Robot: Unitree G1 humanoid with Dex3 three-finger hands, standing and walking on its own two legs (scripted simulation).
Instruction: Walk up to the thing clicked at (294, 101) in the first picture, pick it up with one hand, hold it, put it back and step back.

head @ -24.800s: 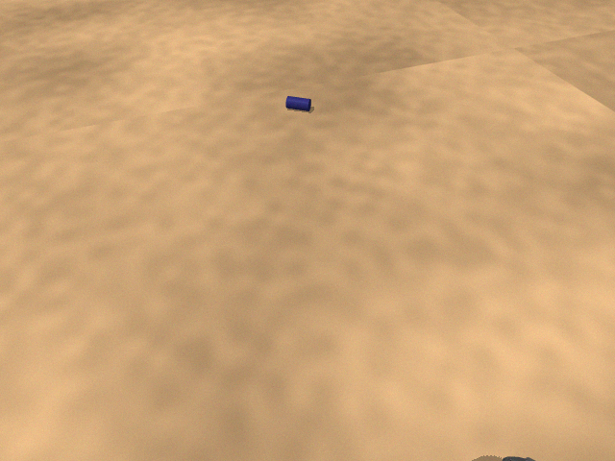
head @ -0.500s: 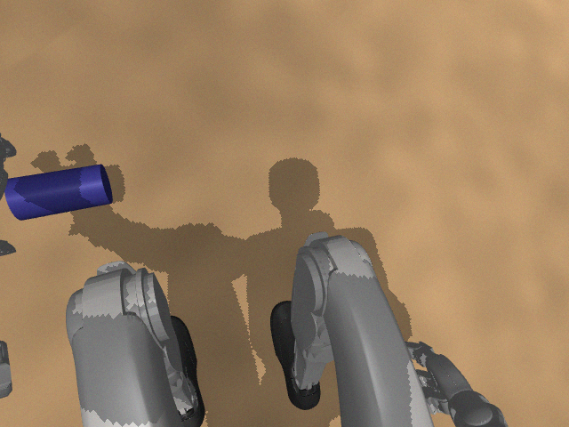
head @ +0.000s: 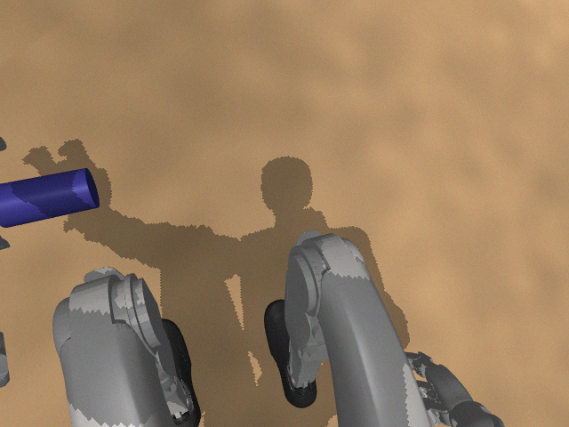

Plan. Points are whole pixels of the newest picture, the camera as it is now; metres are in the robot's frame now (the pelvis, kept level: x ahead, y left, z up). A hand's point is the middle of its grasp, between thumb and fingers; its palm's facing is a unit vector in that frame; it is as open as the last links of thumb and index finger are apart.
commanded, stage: rise first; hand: left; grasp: from above
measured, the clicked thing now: (47, 197) +0.46 +0.32 -0.30
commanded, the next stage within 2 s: approach in 0.80 s
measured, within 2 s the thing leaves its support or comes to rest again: neither
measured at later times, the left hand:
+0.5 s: hand out of the picture +0.42 +0.36 -0.16, palm faces -0.43 -0.09 -0.90, open 14.3 cm
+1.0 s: hand out of the picture +0.42 +0.36 -0.17, palm faces -0.44 -0.09 -0.90, open 14.3 cm
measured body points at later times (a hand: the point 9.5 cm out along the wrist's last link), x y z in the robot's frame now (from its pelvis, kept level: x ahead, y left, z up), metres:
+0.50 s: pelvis +0.00 +0.00 +0.00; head +0.24 +0.09 +0.37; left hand +0.44 +0.36 -0.11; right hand +0.09 -0.27 -0.11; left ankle +0.09 +0.13 -0.30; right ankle +0.09 -0.10 -0.30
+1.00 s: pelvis +0.00 +0.00 +0.00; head +0.24 +0.09 +0.37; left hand +0.44 +0.36 -0.12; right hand +0.08 -0.27 -0.11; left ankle +0.09 +0.13 -0.30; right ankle +0.09 -0.10 -0.30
